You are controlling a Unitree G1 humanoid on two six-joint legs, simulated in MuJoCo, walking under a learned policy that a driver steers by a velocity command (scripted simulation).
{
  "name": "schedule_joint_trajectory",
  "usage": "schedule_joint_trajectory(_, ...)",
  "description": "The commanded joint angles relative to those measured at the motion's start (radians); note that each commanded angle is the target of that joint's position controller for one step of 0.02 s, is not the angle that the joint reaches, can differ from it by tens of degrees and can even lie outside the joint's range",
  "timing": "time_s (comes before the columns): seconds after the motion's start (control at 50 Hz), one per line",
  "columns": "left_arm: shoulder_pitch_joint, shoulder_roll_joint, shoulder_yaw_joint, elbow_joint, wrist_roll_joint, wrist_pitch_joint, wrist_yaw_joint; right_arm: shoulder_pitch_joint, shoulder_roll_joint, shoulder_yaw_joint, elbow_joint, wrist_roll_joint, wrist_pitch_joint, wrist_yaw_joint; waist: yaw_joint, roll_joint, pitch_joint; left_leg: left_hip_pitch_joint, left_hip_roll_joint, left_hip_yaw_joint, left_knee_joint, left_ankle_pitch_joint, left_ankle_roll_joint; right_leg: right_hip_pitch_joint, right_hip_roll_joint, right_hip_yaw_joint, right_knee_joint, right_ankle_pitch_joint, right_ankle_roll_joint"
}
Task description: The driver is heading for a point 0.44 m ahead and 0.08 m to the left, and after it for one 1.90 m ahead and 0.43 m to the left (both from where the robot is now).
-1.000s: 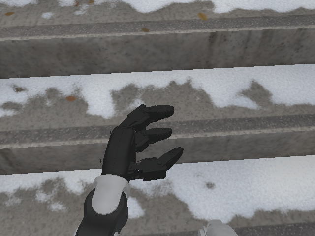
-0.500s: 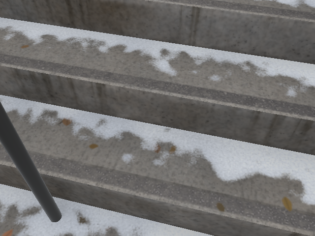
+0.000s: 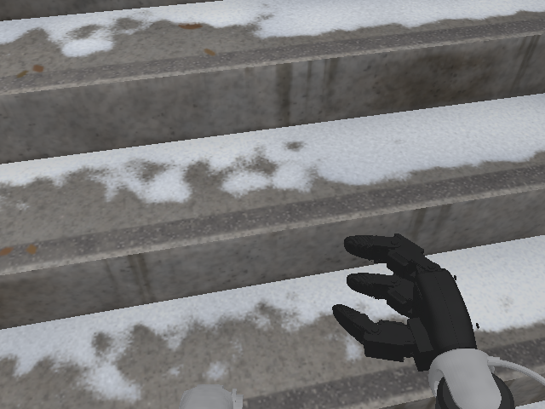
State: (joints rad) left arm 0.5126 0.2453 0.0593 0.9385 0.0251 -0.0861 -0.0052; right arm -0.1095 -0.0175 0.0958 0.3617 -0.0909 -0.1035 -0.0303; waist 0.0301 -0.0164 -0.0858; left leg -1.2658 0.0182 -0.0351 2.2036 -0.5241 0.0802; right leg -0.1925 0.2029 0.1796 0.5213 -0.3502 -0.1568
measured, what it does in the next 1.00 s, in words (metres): climbs, turning left: left foot 0.16 m higher, then right foot 0.17 m higher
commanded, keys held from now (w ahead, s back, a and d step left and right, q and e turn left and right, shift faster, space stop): w+q+shift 0.60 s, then w+shift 0.16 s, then w+e+shift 0.24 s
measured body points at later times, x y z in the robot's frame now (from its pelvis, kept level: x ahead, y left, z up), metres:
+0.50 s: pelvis +0.41 +0.06 +0.23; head +0.43 +0.07 +0.68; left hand +0.68 +0.24 +0.23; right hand +0.38 -0.19 +0.10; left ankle +0.21 +0.13 -0.44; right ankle +0.52 -0.03 -0.40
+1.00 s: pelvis +0.78 +0.23 +0.47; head +0.77 +0.24 +0.92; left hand +0.83 +0.50 +0.37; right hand +0.94 +0.02 +0.34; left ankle +0.74 +0.32 -0.23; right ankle +0.75 +0.07 +0.06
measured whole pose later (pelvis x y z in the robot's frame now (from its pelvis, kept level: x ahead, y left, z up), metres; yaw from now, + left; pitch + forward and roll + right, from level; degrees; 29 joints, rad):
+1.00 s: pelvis +0.78 +0.23 +0.47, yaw +20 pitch +3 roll +2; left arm 0.24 0.18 0.07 0.67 0.03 -0.13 -0.02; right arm 0.31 -0.20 -0.06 0.86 -0.04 -0.08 0.02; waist 0.04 -0.05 -0.08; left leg -0.45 -0.04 0.08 0.82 -0.43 0.05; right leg -0.81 0.08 0.13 2.14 -0.18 -0.16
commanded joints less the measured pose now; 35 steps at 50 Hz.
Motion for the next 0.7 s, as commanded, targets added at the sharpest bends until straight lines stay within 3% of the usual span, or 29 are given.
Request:
schedule_joint_trajectory(0.02, -0.138, 0.095, 0.017, -0.060, -0.036, -0.032, 0.014, -0.078, -0.100, 0.000, -0.114, 0.029, 0.021, -0.022, -0.089, 0.064, 0.128, 0.520, 0.026, 0.179, -0.658, 0.038, 0.006, -0.496, -0.169, 0.042, -0.559, 0.529, -0.079)
schedule_joint_trajectory(0.04, -0.180, 0.087, 0.014, -0.104, -0.073, -0.043, 0.030, 0.056, -0.136, -0.025, -0.037, 0.061, 0.016, -0.020, -0.128, 0.080, -0.015, 0.997, -0.045, 0.244, -0.774, 0.195, -0.004, -0.611, -0.175, 0.024, -0.487, 1.105, -0.090)
schedule_joint_trajectory(0.06, -0.158, 0.192, 0.042, -0.110, -0.093, -0.064, 0.026, 0.156, -0.179, -0.054, -0.002, 0.084, 0.021, -0.033, -0.177, 0.010, -0.213, 1.186, -0.088, 0.242, -0.809, 0.236, -0.003, -0.453, -0.255, 0.038, -0.364, 1.625, -0.095)
schedule_joint_trajectory(0.08, -0.228, 0.326, 0.092, -0.145, -0.096, -0.086, 0.023, 0.300, -0.253, -0.090, 0.061, 0.086, 0.043, -0.039, -0.266, -0.009, -0.360, 1.188, -0.105, 0.239, -0.881, 0.238, -0.020, -0.205, -0.301, 0.016, -0.174, 2.028, -0.052)
schedule_joint_trajectory(0.1, -0.259, 0.329, 0.111, -0.165, -0.072, -0.102, 0.017, 0.426, -0.300, -0.117, 0.094, 0.088, 0.040, -0.033, -0.312, -0.073, -0.384, 1.108, -0.105, 0.223, -1.110, 0.176, 0.003, 0.022, -0.340, 0.039, 0.111, 2.206, 0.002)
schedule_joint_trajectory(0.12, -0.342, 0.312, 0.127, -0.214, -0.053, -0.109, 0.010, 0.510, -0.376, -0.145, 0.151, 0.098, 0.019, -0.021, -0.378, 0.019, -0.379, 1.172, -0.084, 0.072, -1.410, 0.225, 0.108, 0.034, -0.259, 0.021, 0.602, 2.059, 0.057)
schedule_joint_trajectory(0.14, -0.470, 0.116, 0.069, -0.267, 0.015, -0.118, -0.009, 0.530, -0.399, -0.161, 0.262, 0.090, 0.016, 0.007, -0.339, 0.230, -0.226, 1.211, -0.014, -0.107, -1.625, 0.568, 0.161, -0.214, -0.038, -0.033, 1.026, 0.524, 0.083)
schedule_joint_trajectory(0.16, -0.159, -0.083, 0.023, -0.323, 0.037, -0.102, -0.014, 0.421, -0.373, -0.168, 0.312, 0.072, 0.017, 0.022, -0.047, 0.386, -0.261, 1.392, 0.200, -0.608, -1.608, 1.147, 0.291, -0.602, 0.084, 0.134, 1.422, 0.144, 0.113)
schedule_joint_trajectory(0.18, -0.189, -0.086, -0.006, -0.356, 0.047, -0.078, -0.022, 0.380, -0.289, -0.158, 0.314, 0.067, 0.024, 0.023, -0.014, 0.171, -0.259, 1.385, 0.209, -0.783, -1.751, 0.529, 0.338, -0.807, 0.018, 0.030, 1.688, 0.096, 0.075)
schedule_joint_trajectory(0.2, -0.313, -0.100, -0.025, -0.407, 0.067, -0.059, -0.024, 0.369, -0.223, -0.146, 0.364, 0.076, 0.019, 0.015, -0.006, 0.054, -0.064, 1.290, 0.194, -0.730, -1.819, 0.223, 0.323, -0.968, -0.055, -0.039, 1.791, 0.050, 0.060)
schedule_joint_trajectory(0.22, -0.374, -0.169, -0.064, -0.444, 0.097, -0.046, -0.014, 0.407, -0.182, -0.139, 0.427, 0.081, 0.006, 0.029, 0.012, -0.030, 0.056, 1.207, 0.141, -0.559, -1.815, 0.162, 0.257, -1.079, -0.112, -0.070, 1.844, -0.019, 0.026)
schedule_joint_trajectory(0.24, -0.474, -0.187, -0.086, -0.471, 0.097, -0.036, -0.003, 0.480, -0.158, -0.138, 0.501, 0.081, -0.012, 0.029, -0.014, -0.052, 0.148, 1.132, 0.090, -0.378, -1.796, 0.282, 0.210, -1.168, -0.141, -0.100, 1.889, -0.082, 0.016)
schedule_joint_trajectory(0.28, -0.632, -0.187, -0.117, -0.560, 0.057, -0.013, 0.010, 0.479, -0.160, -0.120, 0.542, 0.077, -0.030, 0.032, 0.022, -0.077, 0.293, 0.841, 0.016, -0.215, -1.937, 0.356, 0.129, -1.110, -0.190, -0.184, 1.616, -0.120, 0.041)
schedule_joint_trajectory(0.32, -0.748, -0.191, -0.139, -0.633, 0.052, -0.008, 0.034, 0.565, -0.194, -0.119, 0.588, 0.068, -0.047, 0.039, 0.004, 0.028, 0.261, 0.802, 0.045, -0.258, -2.034, 0.583, 0.162, -1.119, -0.211, -0.259, 1.667, -0.230, 0.065)
schedule_joint_trajectory(0.36, -0.787, -0.157, -0.151, -0.694, 0.022, -0.018, 0.042, 0.596, -0.261, -0.139, 0.600, 0.118, -0.038, 0.019, 0.021, 0.020, 0.228, 0.673, 0.019, -0.220, -2.209, 0.618, 0.161, -0.777, -0.257, -0.295, 1.143, -0.235, 0.060)
schedule_joint_trajectory(0.38, -0.696, -0.162, -0.163, -0.660, 0.011, -0.017, 0.034, 0.532, -0.301, -0.151, 0.551, 0.139, -0.016, -0.002, 0.050, -0.057, 0.069, 0.507, -0.010, -0.151, -2.283, 0.885, 0.181, -0.240, -0.218, -0.346, 0.843, -0.032, 0.068)
schedule_joint_trajectory(0.4, -0.556, -0.119, -0.127, -0.585, -0.023, -0.022, 0.044, 0.565, -0.340, -0.161, 0.509, 0.156, -0.036, -0.006, 0.086, -0.010, -0.126, 0.549, 0.008, -0.160, -2.116, 1.575, 0.198, 0.098, -0.127, -0.375, 0.847, 0.010, 0.076)
schedule_joint_trajectory(0.42, -0.384, -0.054, -0.083, -0.562, -0.029, 0.001, 0.058, 0.527, -0.503, -0.218, 0.467, 0.133, -0.062, 0.005, 0.183, 0.106, -0.247, 0.750, 0.066, -0.184, -1.905, 1.916, 0.190, 0.139, -0.134, -0.301, 0.757, -0.106, 0.068)
schedule_joint_trajectory(0.44, -0.235, 0.004, -0.041, -0.516, -0.016, 0.022, 0.055, 0.449, -0.555, -0.256, 0.425, 0.124, -0.079, 0.021, 0.285, 0.115, -0.371, 0.938, 0.119, -0.257, -1.630, 2.042, 0.164, 0.150, -0.160, -0.212, 0.605, -0.125, 0.036)
schedule_joint_trajectory(0.46, -0.124, 0.112, 0.015, -0.459, -0.010, 0.024, 0.049, 0.389, -0.504, -0.266, 0.397, 0.119, -0.099, 0.048, 0.316, 0.046, -0.463, 0.978, 0.056, -0.272, -1.346, 1.883, 0.116, 0.262, -0.193, -0.107, 0.390, -0.188, 0.020)
schedule_joint_trajectory(0.48, -0.172, 0.202, 0.042, -0.396, 0.019, 0.012, 0.051, 0.383, -0.298, -0.235, 0.342, 0.147, -0.109, 0.079, 0.210, -0.305, -0.398, 0.669, -0.158, -0.198, -0.822, 0.740, 0.048, 0.337, -0.478, 0.414, 0.075, 0.009, -0.109)
schedule_joint_trajectory(0.5, -0.276, 0.162, 0.049, -0.422, 0.029, 0.019, 0.044, 0.435, -0.301, -0.233, 0.291, 0.103, -0.099, 0.069, 0.129, -0.254, -0.454, 0.535, -0.163, -0.204, -0.336, 0.435, 0.016, 0.259, -0.635, 0.760, -0.129, -0.084, -0.165)
schedule_joint_trajectory(0.52, -0.355, 0.071, 0.030, -0.377, 0.014, 0.014, 0.031, 0.387, -0.224, -0.219, 0.247, 0.061, -0.070, 0.057, 0.048, -0.096, -0.292, 0.393, -0.085, -0.143, -0.204, 0.457, 0.032, 0.179, -0.607, 0.666, -0.114, -0.397, -0.153)
schedule_joint_trajectory(0.54, -0.366, 0.001, 0.008, -0.286, -0.012, -0.010, 0.025, 0.340, -0.140, -0.183, 0.224, 0.028, -0.033, 0.052, -0.001, 0.012, -0.084, 0.252, -0.048, -0.084, -0.124, 0.476, 0.056, 0.077, -0.575, 0.487, -0.100, -0.463, -0.111)
schedule_joint_trajectory(0.56, -0.314, -0.057, -0.004, -0.212, -0.009, -0.029, 0.017, 0.309, -0.106, -0.164, 0.210, 0.021, 0.002, 0.053, -0.027, 0.061, 0.037, 0.188, -0.022, -0.082, -0.068, 0.429, 0.078, -0.012, -0.539, 0.291, -0.096, -0.314, -0.049)
schedule_joint_trajectory(0.58, -0.265, -0.090, -0.010, -0.140, 0.008, -0.043, 0.012, 0.305, -0.061, -0.133, 0.189, 0.027, 0.031, 0.050, -0.061, 0.051, 0.099, 0.104, -0.024, -0.090, 0.030, 0.368, 0.093, -0.041, -0.506, 0.154, -0.110, -0.113, -0.002)
schedule_joint_trajectory(0.6, -0.203, -0.079, -0.011, -0.073, 0.026, -0.056, 0.001, 0.231, -0.019, -0.111, 0.150, 0.051, 0.052, 0.046, -0.050, -0.046, 0.139, -0.044, -0.040, -0.062, 0.221, 0.189, 0.099, 0.019, -0.540, 0.063, -0.177, -0.018, 0.008)
schedule_joint_trajectory(0.66, -0.188, -0.085, -0.024, 0.020, 0.040, -0.084, 0.000, 0.082, -0.027, -0.090, 0.065, 0.092, 0.081, 0.017, -0.105, -0.039, 0.229, -0.055, -0.034, -0.094, 0.083, 0.055, 0.096, -0.148, -0.517, -0.189, -0.378, 0.057, 0.061)
schedule_joint_trajectory(0.7, -0.193, -0.041, -0.025, 0.053, 0.024, -0.091, -0.002, -0.016, -0.052, -0.087, 0.015, 0.081, 0.098, -0.002, -0.127, -0.040, 0.293, -0.121, -0.039, -0.085, 0.021, 0.016, 0.101, -0.171, -0.507, -0.266, -0.476, 0.134, 0.062)
Keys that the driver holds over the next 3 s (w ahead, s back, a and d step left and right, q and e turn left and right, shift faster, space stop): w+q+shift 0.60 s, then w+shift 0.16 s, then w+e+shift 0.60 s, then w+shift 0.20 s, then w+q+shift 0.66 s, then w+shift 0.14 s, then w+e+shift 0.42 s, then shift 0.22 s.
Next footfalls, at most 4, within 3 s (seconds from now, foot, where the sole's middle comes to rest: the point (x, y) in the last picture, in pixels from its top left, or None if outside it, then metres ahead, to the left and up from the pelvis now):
0.12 left None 0.22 0.11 -0.60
0.46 right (311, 328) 0.56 -0.03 -0.43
0.84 left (136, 187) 0.78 0.33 -0.27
1.22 right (178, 36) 1.08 0.27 -0.10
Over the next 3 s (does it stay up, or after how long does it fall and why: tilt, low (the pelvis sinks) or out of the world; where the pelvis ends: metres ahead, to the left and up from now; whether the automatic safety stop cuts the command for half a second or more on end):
stays up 2.52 0.60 1.00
